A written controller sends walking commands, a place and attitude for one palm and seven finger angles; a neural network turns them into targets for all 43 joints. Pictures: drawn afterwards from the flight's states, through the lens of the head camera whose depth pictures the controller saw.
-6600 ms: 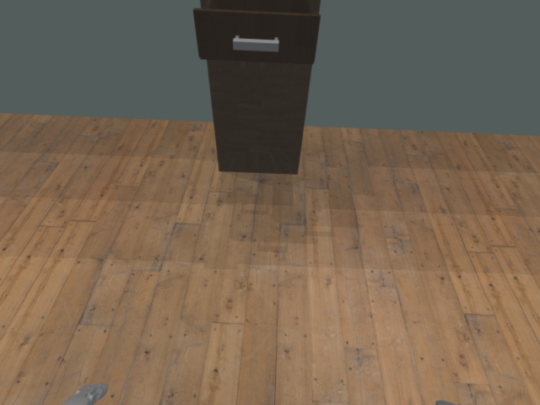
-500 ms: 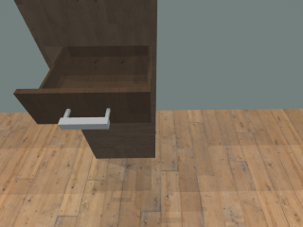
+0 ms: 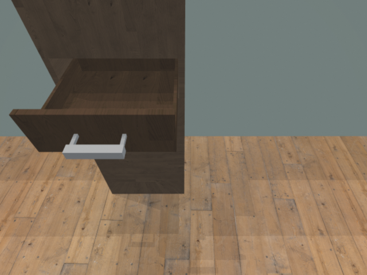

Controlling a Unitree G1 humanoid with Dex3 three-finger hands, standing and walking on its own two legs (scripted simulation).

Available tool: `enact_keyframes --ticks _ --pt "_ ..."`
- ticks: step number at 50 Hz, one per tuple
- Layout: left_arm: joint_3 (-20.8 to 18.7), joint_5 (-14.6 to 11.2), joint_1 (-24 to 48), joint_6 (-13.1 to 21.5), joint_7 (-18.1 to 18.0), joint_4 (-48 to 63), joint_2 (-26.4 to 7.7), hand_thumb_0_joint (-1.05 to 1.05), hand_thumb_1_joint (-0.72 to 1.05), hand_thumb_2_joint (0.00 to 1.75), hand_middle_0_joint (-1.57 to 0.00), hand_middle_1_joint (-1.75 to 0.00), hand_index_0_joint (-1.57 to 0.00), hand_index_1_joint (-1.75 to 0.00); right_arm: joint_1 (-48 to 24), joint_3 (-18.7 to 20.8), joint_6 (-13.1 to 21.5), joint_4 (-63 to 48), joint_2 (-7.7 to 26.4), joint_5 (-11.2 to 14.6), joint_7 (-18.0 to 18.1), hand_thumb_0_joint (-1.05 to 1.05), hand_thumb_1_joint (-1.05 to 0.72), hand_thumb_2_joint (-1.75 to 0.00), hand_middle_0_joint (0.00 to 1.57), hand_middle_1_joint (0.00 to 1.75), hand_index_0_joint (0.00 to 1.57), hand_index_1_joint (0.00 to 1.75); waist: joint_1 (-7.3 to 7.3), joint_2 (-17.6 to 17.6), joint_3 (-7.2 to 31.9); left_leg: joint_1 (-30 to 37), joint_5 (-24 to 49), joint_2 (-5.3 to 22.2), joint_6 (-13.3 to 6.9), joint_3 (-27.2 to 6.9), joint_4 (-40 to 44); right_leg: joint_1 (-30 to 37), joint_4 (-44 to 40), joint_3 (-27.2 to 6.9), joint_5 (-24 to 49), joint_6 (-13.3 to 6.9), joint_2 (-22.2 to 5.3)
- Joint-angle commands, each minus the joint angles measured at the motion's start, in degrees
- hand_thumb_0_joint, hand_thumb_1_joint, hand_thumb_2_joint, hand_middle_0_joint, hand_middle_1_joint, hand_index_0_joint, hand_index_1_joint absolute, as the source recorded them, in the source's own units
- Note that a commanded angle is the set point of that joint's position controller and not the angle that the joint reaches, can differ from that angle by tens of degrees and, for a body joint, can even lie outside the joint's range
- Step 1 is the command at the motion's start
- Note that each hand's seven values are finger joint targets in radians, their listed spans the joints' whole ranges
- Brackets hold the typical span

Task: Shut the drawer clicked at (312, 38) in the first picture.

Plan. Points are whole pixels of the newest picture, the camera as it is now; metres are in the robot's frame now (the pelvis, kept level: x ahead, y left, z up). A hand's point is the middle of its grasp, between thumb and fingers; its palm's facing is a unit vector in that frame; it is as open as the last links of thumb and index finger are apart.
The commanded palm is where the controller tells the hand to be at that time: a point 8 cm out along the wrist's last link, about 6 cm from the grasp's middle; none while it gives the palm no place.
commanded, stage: shuffle to correct the standing spot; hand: left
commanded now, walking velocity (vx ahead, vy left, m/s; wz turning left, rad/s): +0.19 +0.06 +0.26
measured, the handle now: (97, 144) +0.39 +0.25 +0.05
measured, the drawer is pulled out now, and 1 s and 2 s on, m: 0.25 0.25 0.25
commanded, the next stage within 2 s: come to a stop and stand still in 0.14 s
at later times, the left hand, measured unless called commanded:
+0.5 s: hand out of the picture +0.07 +0.19 -0.18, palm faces +0.04 -0.97 -0.23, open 7.4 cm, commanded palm none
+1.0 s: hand out of the picture +0.03 +0.21 -0.19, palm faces +0.06 -0.97 -0.22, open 7.4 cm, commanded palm none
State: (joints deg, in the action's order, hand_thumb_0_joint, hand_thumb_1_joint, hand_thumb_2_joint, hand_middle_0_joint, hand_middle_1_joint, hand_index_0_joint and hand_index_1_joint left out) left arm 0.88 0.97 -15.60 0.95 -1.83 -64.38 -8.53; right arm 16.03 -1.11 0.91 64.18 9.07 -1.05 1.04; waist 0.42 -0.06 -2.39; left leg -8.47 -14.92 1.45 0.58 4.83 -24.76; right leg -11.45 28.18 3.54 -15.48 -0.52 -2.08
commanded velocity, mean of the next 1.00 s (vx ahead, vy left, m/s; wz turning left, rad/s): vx -0.01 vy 0.02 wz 0.00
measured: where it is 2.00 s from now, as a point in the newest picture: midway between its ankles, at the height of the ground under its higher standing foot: outside the picture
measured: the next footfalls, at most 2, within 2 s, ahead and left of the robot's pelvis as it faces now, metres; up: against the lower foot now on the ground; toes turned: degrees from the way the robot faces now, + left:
right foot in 1.54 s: -0.08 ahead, -0.07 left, +0.00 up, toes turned -1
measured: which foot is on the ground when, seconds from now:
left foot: down 0.00-1.00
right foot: down 0.00-1.00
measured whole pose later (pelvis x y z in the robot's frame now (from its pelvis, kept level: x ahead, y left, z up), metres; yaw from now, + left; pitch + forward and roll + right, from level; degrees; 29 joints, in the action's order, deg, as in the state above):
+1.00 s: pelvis +0.00 +0.03 -0.02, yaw +1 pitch -5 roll -1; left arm -0.8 1.7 -15.8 -1.7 -2.2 -56.2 -10.6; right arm 11.4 1.3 -1.6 53.1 11.3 -1.8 -0.2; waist 1.0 0.4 -1.9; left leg -18.9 -12.8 -0.2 -3.9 3.9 -35.6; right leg -13.1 37.5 4.7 -22.5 -1.3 -1.4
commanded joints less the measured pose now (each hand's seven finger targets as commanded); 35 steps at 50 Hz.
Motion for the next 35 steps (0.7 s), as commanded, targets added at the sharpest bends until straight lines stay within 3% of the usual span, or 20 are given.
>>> enact_keyframes --ticks 1,4,7,8,10,11,13,14,16,17,18,19,20,22,24,27,30,33,34,35 --pt "-1.93 0.16 -3.93 0.31 0.11 2.22 -7.29 0.0 0.9 0.9 -0.2 -0.3 -0.2 -0.3 3.26 1.14 0.24 -1.37 4.52 -0.04 0.02 0.0 -0.9 -0.9 0.2 0.3 0.2 0.3 0.23 -1.12 -2.72 -5.33 -4.39 2.43 -2.22 -3.15 1.77 -1.06 -6.78 -6.65 -7.73 -2.56 -5.26" --pt "-2.72 0.18 -5.09 0.13 0.42 2.42 -8.88 0.0 0.9 0.9 -0.2 -0.3 -0.2 -0.3 3.21 1.14 -0.13 -2.21 3.38 -0.3 -0.38 0.0 -0.9 -0.9 0.2 0.3 0.2 0.3 0.54 -4.53 -5.6 -9.16 -8.08 0.09 -1.74 -0.93 -3.37 -2.75 -11.18 -11.13 -17.65 -4.7 -8.0" --pt "-3.43 0.27 -6.31 0.45 0.38 2.8 -9.12 0.0 0.9 0.9 -0.2 -0.3 -0.2 -0.3 3.38 1.41 0.16 -2.59 2.63 -0.28 -0.46 0.0 -0.9 -0.9 0.2 0.3 0.2 0.3 0.46 -7.23 -6.03 -9.62 -6.57 0.02 -1.68 0.38 -8.33 -3.16 -13.5 -14.24 -14.83 -6.89 -11.12" --pt "-3.53 0.25 -5.81 0.58 0.41 2.98 -9.1 0.0 0.9 0.9 -0.2 -0.3 -0.2 -0.3 4.03 1.35 0.42 -2.46 2.48 -0.24 -0.44 0.0 -0.9 -0.9 0.2 0.3 0.2 0.3 -0.01 -6.96 -6.06 -8.38 -5.64 0.23 -1.74 0.3 -7.28 -3.54 -12.12 -13.11 -11.24 -7.06 -11.0" --pt "-3.63 0.35 -4.72 0.69 0.57 3.65 -8.19 0.0 0.9 0.9 -0.2 -0.3 -0.2 -0.3 6.68 1.36 1.06 -1.4 2.4 -0.15 -0.37 0.0 -0.9 -0.9 0.2 0.3 0.2 0.3 -0.98 -2.07 -4.62 -3.27 -1.58 0.7 -2.08 -0.47 -2.29 -4.52 -6.48 -8.18 -4.81 -6.18 -8.04" --pt "-3.44 0.31 -3.92 0.72 0.71 3.97 -7.18 0.0 0.9 0.9 -0.2 -0.3 -0.2 -0.3 8.7 1.39 1.54 -0.59 3.6 -0.09 -0.23 0.0 -0.9 -0.9 0.2 0.3 0.2 0.3 -1.55 2.19 -3.96 -0.77 4.72 2.55 -2.84 -2.75 -0.98 -5.07 -1.34 -4.55 -1.59 -4.74 -4.99" --pt "-2.92 0.42 -2.5 0.9 0.71 4.7 -4.5 0.0 0.9 0.9 -0.2 -0.3 -0.2 -0.3 12.28 1.97 1.97 0.88 6.89 -0.24 0.46 0.0 -0.9 -0.9 0.2 0.3 0.2 0.3 -2.17 12.97 -1.51 4.05 22.02 10.16 -6.96 -9.97 1.64 -8.12 10.12 3.52 -3.39 -2.3 0.33" --pt "-2.44 0.36 -1.81 0.82 0.42 4.92 -3.39 0.0 0.9 0.9 -0.2 -0.3 -0.2 -0.3 11.96 1.89 1.83 0.79 7.18 -0.21 1.0 0.0 -0.9 -0.9 0.2 0.3 0.2 0.3 -1.87 14.91 -2.63 5.57 34.47 12.59 -8.94 -12.15 1.96 -10.75 12.06 3.89 -8.8 -1.74 1.22" --pt "-2.29 -0.1 -2.12 0.61 0.06 4.53 -3.02 0.0 0.9 0.9 -0.2 -0.3 -0.2 -0.3 9.6 1.43 1.64 0.0 6.29 -0.17 1.63 0.0 -0.9 -0.9 0.2 0.3 0.2 0.3 -0.59 11.37 -2.84 5.63 50.24 12.91 -9.18 -10.97 -0.58 -8.78 8.59 1.89 -9.52 -1.59 -0.3" --pt "-2.52 -0.38 -3.63 0.67 -0.08 3.81 -3.01 0.0 0.9 0.9 -0.2 -0.3 -0.2 -0.3 7.67 1.37 1.57 -0.87 5.93 0.04 1.89 0.0 -0.9 -0.9 0.2 0.3 0.2 0.3 0.42 8.08 -2.71 3.77 51.62 11.09 -7.45 -8.79 -2.43 -4.42 3.9 1.16 -0.96 -1.58 -0.96" --pt "-2.87 -0.51 -6.66 0.92 -0.27 2.47 -4.3 0.0 0.9 0.9 -0.2 -0.3 -0.2 -0.3 5.38 1.42 1.6 -1.71 5.67 0.41 2.17 0.0 -0.9 -0.9 0.2 0.3 0.2 0.3 1.77 4.67 -0.41 1.24 49.58 7.86 -4.9 -5.61 -5.79 1.95 1.27 -1.36 17.63 -1.81 -2.82" --pt "-3.17 -0.59 -9.4 1.35 -0.54 1.54 -6.84 0.0 0.9 0.9 -0.2 -0.3 -0.2 -0.3 4.17 1.54 1.56 -2.79 5.16 0.84 2.21 0.0 -0.9 -0.9 0.2 0.3 0.2 0.3 2.14 -0.13 2.48 -2.22 39.45 5.24 -2.65 -3.39 -8.04 7.64 1.85 -4.19 37.34 -2.42 -5.96" --pt "-3.13 -0.74 -9.74 1.33 -0.75 1.29 -7.88 0.0 0.9 0.9 -0.2 -0.3 -0.2 -0.3 4.03 1.77 1.29 -3.36 4.32 1.06 2.24 0.0 -0.9 -0.9 0.2 0.3 0.2 0.3 1.6 -2.63 3.43 -4.27 28.74 3.9 -1.32 -2.33 -6.5 10.4 3.44 -5.05 50.02 -3.33 -8.86" --pt "-3.27 -0.54 -8.73 0.89 -1.27 1.52 -8.67 0.0 0.9 0.9 -0.2 -0.3 -0.2 -0.3 4.09 2.31 0.51 -3.11 3.62 1.26 2.04 0.0 -0.9 -0.9 0.2 0.3 0.2 0.3 0.92 -8.54 4.01 -6.43 17.28 2.4 -0.3 -1.25 -6.65 12.06 5.65 -4.41 60.44 -4.18 -10.59" --pt "-3.34 -0.33 -7.03 0.14 -1.41 2.64 -8.29 0.0 0.9 0.9 -0.2 -0.3 -0.2 -0.3 4.22 2.72 0.03 -2.88 2.85 1.23 1.85 0.0 -0.9 -0.9 0.2 0.3 0.2 0.3 0.41 -7.9 3.97 -4.88 15.54 2.18 -0.17 -0.82 -5.02 9.77 6.13 -3.97 56.46 -4.34 -10.35" --pt "-3.53 -0.33 -3.52 -0.53 -1.42 5.21 -7.03 0.0 0.9 0.9 -0.2 -0.3 -0.2 -0.3 4.92 3.4 -0.09 -2.09 4.1 0.49 1.83 0.0 -0.9 -0.9 0.2 0.3 0.2 0.3 -0.32 -0.96 3.21 2.75 36.46 5.26 -1.2 -1.28 -3.45 2.04 7.82 -1.82 39.88 -1.74 -6.45" --pt "-3.67 -0.14 -1.12 -0.73 -1.5 6.89 -5.89 0.0 0.9 0.9 -0.2 -0.3 -0.2 -0.3 5.01 3.76 -0.18 -2.41 4.87 0.14 1.87 0.0 -0.9 -0.9 0.2 0.3 0.2 0.3 -0.68 2.27 2.81 6.07 45.68 8.07 -3.11 -2.81 -2.47 -1.88 8.29 -1.09 24.12 -0.93 -3.89" --pt "-3.73 -0.09 -0.19 -1.06 -1.2 7.84 -5.03 0.0 0.9 0.9 -0.2 -0.3 -0.2 -0.3 2.7 3.74 0.02 -3.48 5.35 -0.07 1.77 0.0 -0.9 -0.9 0.2 0.3 0.2 0.3 0.15 5.09 0.92 5.18 44.02 9.31 -4.86 -4.02 -1.03 -3.39 6.11 -1.27 9.58 -0.42 -2.7" --pt "-3.63 -0.22 -6.01 0.63 -2.51 4.87 -8.55 0.0 0.9 0.9 -0.2 -0.3 -0.2 -0.3 -1.65 5.05 0.27 -7.84 10.18 1.41 0.96 0.0 -0.9 -0.9 0.2 0.3 0.2 0.3 1.72 1.04 3.18 2.13 50.59 9.17 -2.08 -2.3 -16.27 -2.14 -3.49 -3.56 24.23 -0.11 -4.04" --pt "-4.63 0.83 -7.55 1.46 -2.12 6.21 -12.19 0.0 0.9 0.9 -0.2 -0.3 -0.2 -0.3 -2.22 4.37 0.6 -11.97 8.27 1.01 0.23 0.0 -0.9 -0.9 0.2 0.3 0.2 0.3 2.37 -3.42 3.81 -8.79 28.26 3.03 0.09 1.22 -23.78 9.36 -2.29 -5.84 56.56 -1.66 -9.45"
